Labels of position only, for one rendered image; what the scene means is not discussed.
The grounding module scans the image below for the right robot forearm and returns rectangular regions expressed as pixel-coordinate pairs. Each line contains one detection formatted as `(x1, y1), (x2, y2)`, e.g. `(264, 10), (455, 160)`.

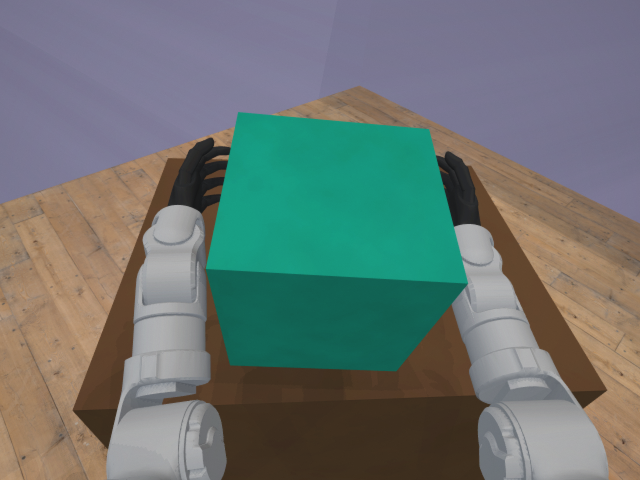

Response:
(452, 224), (609, 477)

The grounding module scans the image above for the robot left upper arm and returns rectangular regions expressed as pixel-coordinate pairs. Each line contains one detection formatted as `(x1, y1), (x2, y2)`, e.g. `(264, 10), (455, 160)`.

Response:
(108, 400), (227, 480)

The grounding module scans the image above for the left robot forearm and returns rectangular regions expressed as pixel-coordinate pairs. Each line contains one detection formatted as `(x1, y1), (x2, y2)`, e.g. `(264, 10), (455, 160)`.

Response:
(106, 205), (211, 480)

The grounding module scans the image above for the robot right hand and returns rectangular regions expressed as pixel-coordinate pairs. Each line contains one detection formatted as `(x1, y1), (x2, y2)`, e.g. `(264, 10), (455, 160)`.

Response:
(436, 151), (481, 227)

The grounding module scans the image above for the robot right upper arm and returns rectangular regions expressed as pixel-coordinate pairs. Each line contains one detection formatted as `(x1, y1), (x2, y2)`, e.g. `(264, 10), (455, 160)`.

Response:
(478, 399), (609, 480)

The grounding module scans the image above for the robot left hand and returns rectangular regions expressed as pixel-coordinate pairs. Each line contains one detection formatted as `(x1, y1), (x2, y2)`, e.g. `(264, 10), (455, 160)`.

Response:
(167, 138), (231, 214)

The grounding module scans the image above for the carton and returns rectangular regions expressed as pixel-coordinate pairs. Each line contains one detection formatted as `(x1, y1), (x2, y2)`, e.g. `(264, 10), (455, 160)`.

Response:
(206, 112), (468, 371)

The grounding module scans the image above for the pedestal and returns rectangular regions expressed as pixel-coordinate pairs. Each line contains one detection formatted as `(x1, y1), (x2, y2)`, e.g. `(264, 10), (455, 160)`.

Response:
(72, 158), (607, 480)

